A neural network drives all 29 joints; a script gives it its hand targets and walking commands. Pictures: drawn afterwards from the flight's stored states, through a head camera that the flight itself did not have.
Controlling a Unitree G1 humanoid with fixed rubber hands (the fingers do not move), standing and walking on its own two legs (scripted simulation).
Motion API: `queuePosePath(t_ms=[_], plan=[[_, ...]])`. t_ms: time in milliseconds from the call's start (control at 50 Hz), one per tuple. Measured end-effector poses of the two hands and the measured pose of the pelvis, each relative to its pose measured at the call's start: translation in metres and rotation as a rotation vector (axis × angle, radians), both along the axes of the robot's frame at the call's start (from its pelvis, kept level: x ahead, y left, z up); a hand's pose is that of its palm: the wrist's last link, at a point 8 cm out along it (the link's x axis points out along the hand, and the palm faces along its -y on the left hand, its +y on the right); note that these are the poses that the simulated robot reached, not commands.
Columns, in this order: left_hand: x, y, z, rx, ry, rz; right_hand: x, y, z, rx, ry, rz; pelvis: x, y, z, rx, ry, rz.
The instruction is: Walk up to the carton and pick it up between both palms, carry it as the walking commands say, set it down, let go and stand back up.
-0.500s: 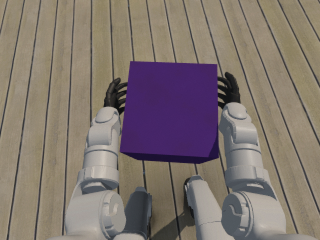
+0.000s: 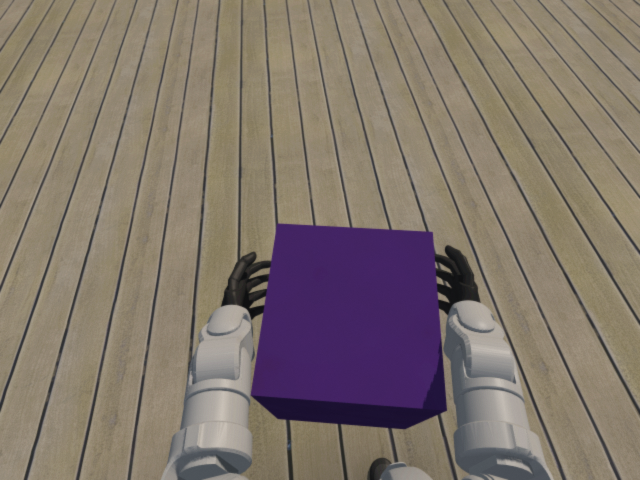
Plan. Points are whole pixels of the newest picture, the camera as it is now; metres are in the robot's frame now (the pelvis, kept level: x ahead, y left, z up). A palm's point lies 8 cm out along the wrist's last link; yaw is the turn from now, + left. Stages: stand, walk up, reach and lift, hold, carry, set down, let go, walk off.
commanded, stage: reach and lift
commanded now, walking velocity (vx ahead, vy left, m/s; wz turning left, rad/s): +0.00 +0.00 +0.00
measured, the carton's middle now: (346, 335) +0.32 -0.03 -0.08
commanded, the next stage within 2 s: hold in 1.90 s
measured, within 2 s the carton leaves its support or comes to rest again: neither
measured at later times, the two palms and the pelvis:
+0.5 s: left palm (217, 293) +0.33 +0.12 +0.06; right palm (469, 283) +0.31 -0.17 +0.06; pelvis +0.03 +0.01 +0.02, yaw +0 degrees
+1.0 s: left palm (205, 305) +0.31 +0.13 +0.07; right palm (465, 284) +0.31 -0.16 +0.07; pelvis +0.00 +0.00 +0.01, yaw -1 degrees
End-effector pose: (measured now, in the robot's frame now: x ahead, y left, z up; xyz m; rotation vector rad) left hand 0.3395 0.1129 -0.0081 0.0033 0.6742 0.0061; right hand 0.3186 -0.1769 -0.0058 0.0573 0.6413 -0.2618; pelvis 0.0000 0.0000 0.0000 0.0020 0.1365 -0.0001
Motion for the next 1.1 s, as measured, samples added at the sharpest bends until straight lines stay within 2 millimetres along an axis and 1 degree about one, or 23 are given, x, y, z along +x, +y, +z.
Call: queuePosePath(t_ms=[220,320,420,540,660,760,940,1100], plan=[[0.004,0.006,0.034,0.017,-0.021,0.000,0.008,0.006,0.035,-0.023,-0.013,0.030,0.023,0.001,0.013,-0.006,-0.098,0.003],[0.002,0.009,0.048,0.025,-0.029,-0.008,0.007,0.009,0.051,-0.042,-0.017,0.042,0.031,0.003,0.016,-0.011,-0.147,0.008],[-0.003,0.011,0.057,0.027,-0.033,-0.015,0.002,0.011,0.063,-0.052,-0.019,0.042,0.032,0.006,0.017,-0.015,-0.190,0.008],[-0.008,0.010,0.067,0.025,-0.044,-0.022,-0.007,0.011,0.073,-0.051,-0.028,0.030,0.028,0.010,0.017,-0.016,-0.231,0.002],[-0.013,0.010,0.075,0.022,-0.042,-0.014,-0.014,0.011,0.077,-0.039,-0.027,0.024,0.020,0.012,0.016,-0.013,-0.260,-0.013],[-0.019,0.013,0.077,0.012,-0.038,0.014,-0.016,0.013,0.077,-0.025,-0.025,0.034,0.013,0.010,0.014,-0.011,-0.276,-0.020],[-0.026,0.019,0.077,-0.012,-0.040,0.074,-0.010,0.018,0.077,-0.009,-0.031,0.065,0.004,0.001,0.012,-0.007,-0.288,-0.013],[-0.025,0.021,0.077,-0.011,-0.042,0.092,-0.003,0.020,0.078,-0.019,-0.030,0.092,0.004,-0.008,0.012,-0.004,-0.285,-0.003]])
